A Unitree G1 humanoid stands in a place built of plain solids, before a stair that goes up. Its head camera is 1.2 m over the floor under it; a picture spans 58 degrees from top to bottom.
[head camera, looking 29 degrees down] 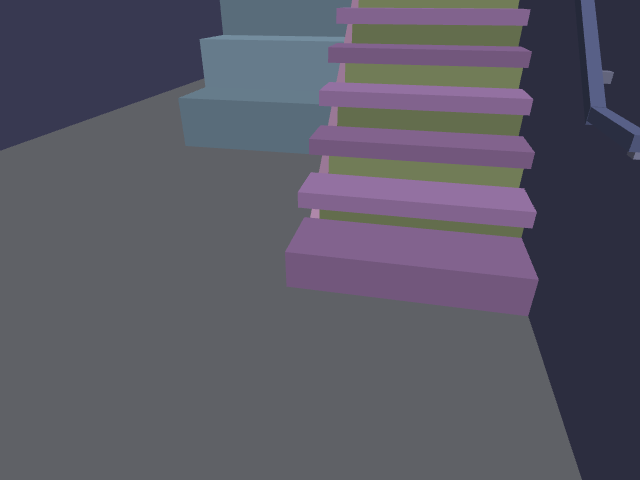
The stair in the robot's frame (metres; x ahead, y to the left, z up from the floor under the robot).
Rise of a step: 0.19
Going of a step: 0.25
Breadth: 1.09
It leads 12 degrees to the right of straight ahead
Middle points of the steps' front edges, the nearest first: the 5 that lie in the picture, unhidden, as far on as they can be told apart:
1.59 -0.37 0.19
1.84 -0.42 0.38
2.08 -0.47 0.58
2.33 -0.53 0.77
2.57 -0.58 0.96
